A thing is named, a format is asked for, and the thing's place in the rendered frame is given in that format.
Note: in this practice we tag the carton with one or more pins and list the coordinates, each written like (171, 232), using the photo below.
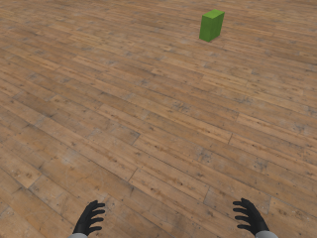
(211, 25)

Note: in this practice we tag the right robot hand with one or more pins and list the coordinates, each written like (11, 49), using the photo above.
(255, 219)

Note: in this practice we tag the left robot hand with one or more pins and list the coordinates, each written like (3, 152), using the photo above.
(84, 222)

